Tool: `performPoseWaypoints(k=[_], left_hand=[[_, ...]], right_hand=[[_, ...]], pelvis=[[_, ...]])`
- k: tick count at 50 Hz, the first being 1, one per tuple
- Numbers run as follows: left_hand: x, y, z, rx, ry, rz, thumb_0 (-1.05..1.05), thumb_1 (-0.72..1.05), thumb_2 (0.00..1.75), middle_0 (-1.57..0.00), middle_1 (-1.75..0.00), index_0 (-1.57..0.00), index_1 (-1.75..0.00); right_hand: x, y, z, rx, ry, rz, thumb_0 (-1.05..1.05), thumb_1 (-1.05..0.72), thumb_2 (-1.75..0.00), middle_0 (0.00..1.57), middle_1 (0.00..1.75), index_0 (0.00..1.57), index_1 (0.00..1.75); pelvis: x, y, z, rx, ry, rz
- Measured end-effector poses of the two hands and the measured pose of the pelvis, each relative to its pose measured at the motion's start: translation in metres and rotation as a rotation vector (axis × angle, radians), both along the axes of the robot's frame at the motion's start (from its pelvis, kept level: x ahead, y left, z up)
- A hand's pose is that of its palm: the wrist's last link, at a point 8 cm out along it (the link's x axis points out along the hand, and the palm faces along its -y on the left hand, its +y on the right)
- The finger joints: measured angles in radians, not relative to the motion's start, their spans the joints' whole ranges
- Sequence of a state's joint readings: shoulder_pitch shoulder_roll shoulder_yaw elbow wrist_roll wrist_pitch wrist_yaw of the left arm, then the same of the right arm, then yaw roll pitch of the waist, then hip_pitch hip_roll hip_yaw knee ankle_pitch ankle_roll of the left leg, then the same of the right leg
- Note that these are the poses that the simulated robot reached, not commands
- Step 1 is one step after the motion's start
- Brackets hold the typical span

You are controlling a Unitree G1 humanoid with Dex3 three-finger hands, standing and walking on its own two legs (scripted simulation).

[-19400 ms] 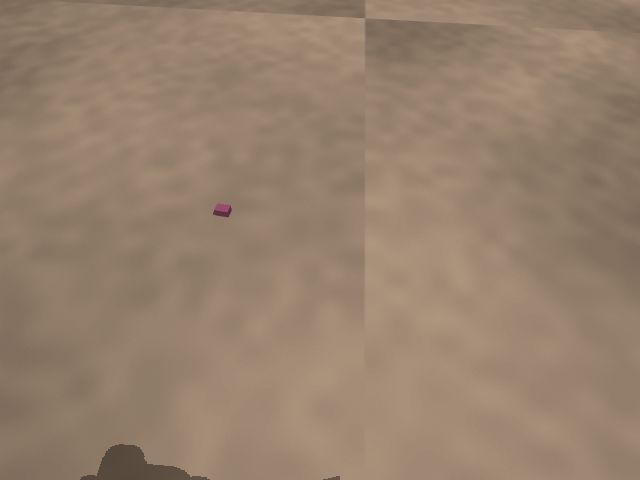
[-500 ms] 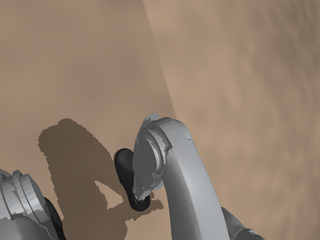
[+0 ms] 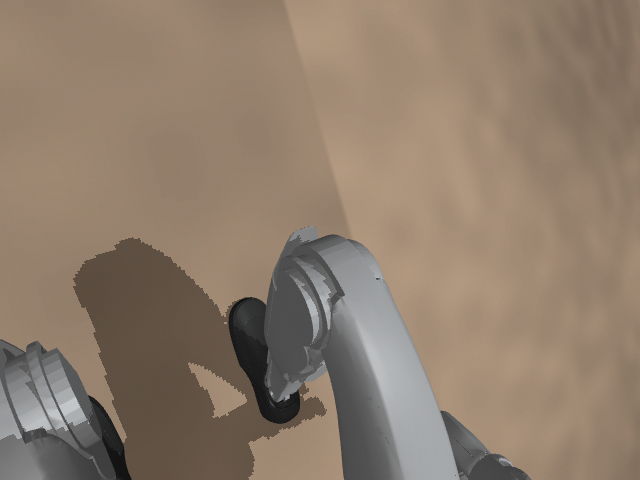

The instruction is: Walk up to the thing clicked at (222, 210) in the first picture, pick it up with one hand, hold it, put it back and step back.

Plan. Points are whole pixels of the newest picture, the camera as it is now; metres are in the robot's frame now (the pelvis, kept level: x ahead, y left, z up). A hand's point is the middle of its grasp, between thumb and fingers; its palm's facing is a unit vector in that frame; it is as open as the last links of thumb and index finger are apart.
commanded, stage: close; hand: left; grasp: from above
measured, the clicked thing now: out of the picture +0.49 +0.32 -0.29
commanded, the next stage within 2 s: settle in 0.36 s
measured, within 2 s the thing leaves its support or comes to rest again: leaves its support in 0.68 s
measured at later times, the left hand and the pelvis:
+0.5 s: hand out of the picture +0.46 +0.32 -0.25, palm faces -0.50 -0.08 -0.86, open 7.1 cm; pelvis +0.00 +0.00 +0.00, yaw +0 degrees
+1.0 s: hand out of the picture +0.48 +0.33 -0.19, palm faces -0.47 -0.05 -0.88, open 7.0 cm; pelvis +0.00 +0.00 +0.01, yaw +2 degrees
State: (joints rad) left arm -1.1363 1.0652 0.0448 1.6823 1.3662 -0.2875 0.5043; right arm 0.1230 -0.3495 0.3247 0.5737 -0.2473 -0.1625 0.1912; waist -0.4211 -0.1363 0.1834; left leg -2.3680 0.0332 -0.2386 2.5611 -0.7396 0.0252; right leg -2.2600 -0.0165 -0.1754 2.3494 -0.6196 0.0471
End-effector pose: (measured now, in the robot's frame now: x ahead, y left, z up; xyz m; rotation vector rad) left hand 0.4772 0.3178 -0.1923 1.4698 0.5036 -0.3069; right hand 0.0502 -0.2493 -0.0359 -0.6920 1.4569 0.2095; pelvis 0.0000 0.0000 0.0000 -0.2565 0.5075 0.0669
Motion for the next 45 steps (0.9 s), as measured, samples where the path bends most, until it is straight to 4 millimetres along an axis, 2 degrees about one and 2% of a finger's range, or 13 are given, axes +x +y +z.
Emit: performPoseWaypoints(k=[9,19,33,45], left_hand=[[0.002,0.002,0.002,-0.001,-0.012,-0.017,0.00,0.48,0.11,-0.89,-0.21,-0.93,-0.17],[-0.004,0.003,-0.001,0.004,0.004,-0.011,0.00,0.49,0.06,-0.93,-0.14,-0.97,-0.11],[0.001,0.005,0.004,0.003,-0.001,0.004,0.00,0.47,0.02,-0.99,-0.08,-1.02,-0.05],[0.008,0.011,0.041,0.032,-0.047,-0.006,0.00,0.46,0.00,-1.02,-0.05,-1.05,-0.02]], right_hand=[[-0.001,0.001,0.000,-0.009,0.009,-0.004,0.00,-0.90,-0.90,0.20,0.30,0.20,0.30],[-0.002,0.000,0.001,-0.015,0.017,0.009,0.00,-0.90,-0.90,0.20,0.30,0.20,0.30],[-0.005,0.001,-0.002,-0.005,0.019,-0.006,0.00,-0.91,-0.90,0.20,0.30,0.20,0.30],[0.002,-0.007,-0.002,0.000,-0.009,-0.069,0.00,-0.91,-0.90,0.20,0.30,0.20,0.30]], pelvis=[[0.000,0.000,0.001,-0.002,0.001,0.000],[-0.001,0.000,0.000,-0.003,-0.007,0.001],[-0.001,0.000,0.000,-0.002,0.000,-0.001],[0.001,-0.001,0.007,0.004,0.039,0.010]])
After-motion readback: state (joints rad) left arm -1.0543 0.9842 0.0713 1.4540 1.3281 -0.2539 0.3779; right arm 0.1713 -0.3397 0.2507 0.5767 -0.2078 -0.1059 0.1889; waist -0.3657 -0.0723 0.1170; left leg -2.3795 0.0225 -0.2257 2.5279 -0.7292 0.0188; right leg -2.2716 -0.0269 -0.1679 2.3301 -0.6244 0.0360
